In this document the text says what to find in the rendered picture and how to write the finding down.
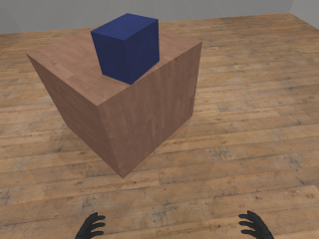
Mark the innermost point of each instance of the robot right hand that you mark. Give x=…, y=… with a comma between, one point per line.
x=261, y=230

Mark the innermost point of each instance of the robot left hand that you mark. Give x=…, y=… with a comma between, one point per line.
x=88, y=226

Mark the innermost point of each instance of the pedestal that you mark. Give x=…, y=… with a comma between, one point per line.
x=122, y=123

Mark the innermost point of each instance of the carton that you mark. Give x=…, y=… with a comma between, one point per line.
x=127, y=47

